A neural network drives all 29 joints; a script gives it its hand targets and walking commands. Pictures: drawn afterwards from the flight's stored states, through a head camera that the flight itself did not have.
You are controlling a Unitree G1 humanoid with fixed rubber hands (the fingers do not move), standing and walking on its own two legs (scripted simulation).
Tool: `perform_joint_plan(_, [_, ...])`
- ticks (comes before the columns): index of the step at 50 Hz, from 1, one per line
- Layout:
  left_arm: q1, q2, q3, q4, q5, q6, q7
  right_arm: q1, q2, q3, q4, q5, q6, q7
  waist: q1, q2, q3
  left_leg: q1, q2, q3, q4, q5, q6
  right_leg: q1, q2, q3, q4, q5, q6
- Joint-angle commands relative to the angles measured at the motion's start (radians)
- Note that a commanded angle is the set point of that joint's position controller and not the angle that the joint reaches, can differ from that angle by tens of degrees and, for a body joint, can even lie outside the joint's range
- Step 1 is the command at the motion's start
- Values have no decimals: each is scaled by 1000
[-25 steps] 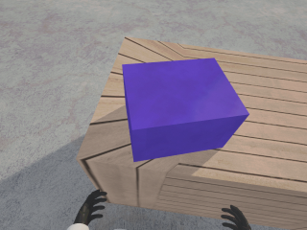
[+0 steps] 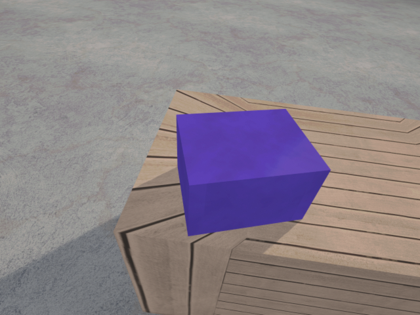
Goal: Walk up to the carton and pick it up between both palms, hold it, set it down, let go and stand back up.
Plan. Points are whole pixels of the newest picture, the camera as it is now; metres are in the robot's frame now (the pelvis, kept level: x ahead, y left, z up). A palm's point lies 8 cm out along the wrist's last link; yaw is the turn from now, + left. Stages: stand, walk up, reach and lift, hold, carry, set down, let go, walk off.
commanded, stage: stand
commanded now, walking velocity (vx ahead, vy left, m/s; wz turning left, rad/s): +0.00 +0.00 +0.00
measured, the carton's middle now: (240, 167) +0.49 -0.01 -0.01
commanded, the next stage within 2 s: none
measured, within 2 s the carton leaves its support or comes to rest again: neither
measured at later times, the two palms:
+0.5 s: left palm out of the picture -0.01 +0.25 -0.15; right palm out of the picture +0.06 -0.27 -0.10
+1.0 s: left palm out of the picture -0.01 +0.25 -0.14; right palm out of the picture +0.06 -0.27 -0.11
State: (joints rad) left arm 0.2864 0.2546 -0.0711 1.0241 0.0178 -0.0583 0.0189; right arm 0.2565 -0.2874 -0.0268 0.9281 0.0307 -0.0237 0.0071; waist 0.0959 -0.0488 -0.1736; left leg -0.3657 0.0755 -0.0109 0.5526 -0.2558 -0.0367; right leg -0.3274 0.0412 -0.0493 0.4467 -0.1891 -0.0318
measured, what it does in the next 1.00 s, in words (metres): stands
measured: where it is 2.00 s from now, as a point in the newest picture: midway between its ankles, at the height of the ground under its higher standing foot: outside the picture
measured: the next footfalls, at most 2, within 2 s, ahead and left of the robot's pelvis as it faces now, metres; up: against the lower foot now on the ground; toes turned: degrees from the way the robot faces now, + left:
none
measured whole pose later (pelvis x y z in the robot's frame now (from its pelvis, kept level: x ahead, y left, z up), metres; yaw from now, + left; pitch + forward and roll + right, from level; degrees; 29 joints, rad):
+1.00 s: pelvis -0.01 +0.00 +0.00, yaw +0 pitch +3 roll -2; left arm 0.29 0.26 -0.07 1.08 0.02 -0.06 0.01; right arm 0.30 -0.29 -0.03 0.93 0.03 -0.02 0.00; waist 0.10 0.00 -0.10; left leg -0.36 0.08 -0.01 0.55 -0.24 -0.03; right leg -0.33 0.04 -0.05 0.45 -0.17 -0.03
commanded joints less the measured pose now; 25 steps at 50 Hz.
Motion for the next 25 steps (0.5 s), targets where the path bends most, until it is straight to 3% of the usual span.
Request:
perform_joint_plan(1, [-66,286,111,19,20,-28,-11,-23,-224,-41,-68,-76,-20,-13,-86,135,127,68,63,-87,-114,56,82,66,-152,127,-78,-78,-3])
perform_joint_plan(2, [-50,282,109,20,22,-29,-14,-22,-263,-45,-60,-76,-19,-19,-67,114,107,90,65,-82,-128,20,93,65,-151,138,-89,-78,-9])
perform_joint_plan(3, [-31,279,104,36,20,-31,-10,12,-244,-45,-45,-74,-19,-17,-87,105,123,98,54,-87,-142,13,82,81,-138,119,-81,-103,-8])
perform_joint_plan(5, [-17,286,107,58,26,-21,-15,-19,-249,-49,-63,-80,-29,-13,-71,211,166,63,61,-89,-138,-113,89,25,-160,156,-117,-170,-20])
perform_joint_plan(6, [-34,276,101,44,15,-17,-16,14,-252,-57,-68,-68,-26,-11,-73,174,166,34,46,-78,-155,-110,80,61,-157,139,-89,-175,-18])
perform_joint_plan(7, [-41,309,116,63,24,-15,-17,58,-257,-57,-46,-72,-20,-7,-87,129,156,62,38,-54,-126,-108,74,45,-158,169,-112,-224,-18])
perform_joint_plan(8, [-47,297,106,40,20,-26,-14,39,-249,-56,-59,-60,-17,-9,-92,70,182,45,43,-78,-114,-94,89,23,-164,168,-129,-255,-8])
perform_joint_plan(9, [-36,295,102,48,26,-30,-15,50,-245,-57,-40,-66,-16,-14,-73,51,180,56,47,-88,-115,-96,93,15,-176,184,-150,-268,-18])
perform_joint_plan(10, [-52,279,98,63,24,-21,-15,39,-221,-51,-58,-60,-22,-9,-101,90,149,99,39,-86,-111,-95,92,26,-170,180,-133,-255,-20])
perform_joint_plan(11, [-56,281,96,61,22,-18,-8,46,-239,-64,-64,-56,-26,-9,-97,71,188,66,32,-89,-123,-55,80,17,-158,167,-137,-215,-24])
perform_joint_plan(12, [-34,265,94,55,15,-22,-18,54,-260,-55,-52,-58,-29,-13,-69,114,197,54,44,-95,-131,-70,87,22,-160,155,-117,-176,-22])
perform_joint_plan(13, [-29,253,90,55,23,-25,-21,19,-264,-63,-45,-62,-28,-7,-72,155,152,105,38,-84,-119,-58,80,40,-164,160,-106,-179,-22])
perform_joint_plan(14, [-12,283,93,73,9,-22,-15,78,-253,-60,-50,-62,-29,-12,-94,124,139,96,50,-92,-130,-52,98,58,-173,173,-105,-159,-21])
perform_joint_plan(15, [-55,260,96,61,1,-17,-21,78,-248,-55,-39,-71,-26,-10,-94,115,146,90,51,-93,-140,-49,86,63,-148,140,-62,-120,-16])
perform_joint_plan(16, [-42,302,109,49,9,-25,-14,61,-246,-53,-44,-63,-25,-13,-66,103,158,51,57,-104,-159,-29,89,89,-147,133,-67,-142,-17])
perform_joint_plan(18, [-71,247,96,48,12,-28,-12,28,-250,-60,-40,-59,-27,-13,-70,112,115,103,48,-97,-137,22,88,114,-165,139,-81,-88,-15])
perform_joint_plan(19, [-69,263,93,41,6,-23,-16,49,-260,-51,-35,-63,-18,-19,-82,153,168,89,58,-91,-142,3,86,75,-170,167,-82,-95,-27])
perform_joint_plan(20, [-32,255,95,64,9,-23,-14,34,-216,-55,-41,-50,-21,-12,-82,111,124,114,55,-95,-124,45,84,91,-162,139,-88,-114,-10])
perform_joint_plan(21, [-29,273,96,69,6,-20,-8,41,-224,-54,-46,-57,-20,-10,-80,143,137,126,48,-93,-125,58,81,70,-165,149,-77,-88,-23])
perform_joint_plan(22, [-48,299,115,70,11,-18,-7,35,-209,-47,-54,-64,-25,-14,-85,102,117,103,56,-78,-110,53,86,103,-167,156,-95,-113,-14])
perform_joint_plan(23, [-22,278,103,70,7,-16,-6,88,-243,-62,-40,-64,-23,-18,-80,146,142,121,44,-78,-119,13,82,71,-167,168,-95,-136,-27])
perform_joint_plan(25, [-28,279,111,70,4,-18,-17,79,-226,-53,-22,-59,-23,-11,-74,88,127,91,44,-82,-125,14,81,107,-175,156,-96,-113,-21])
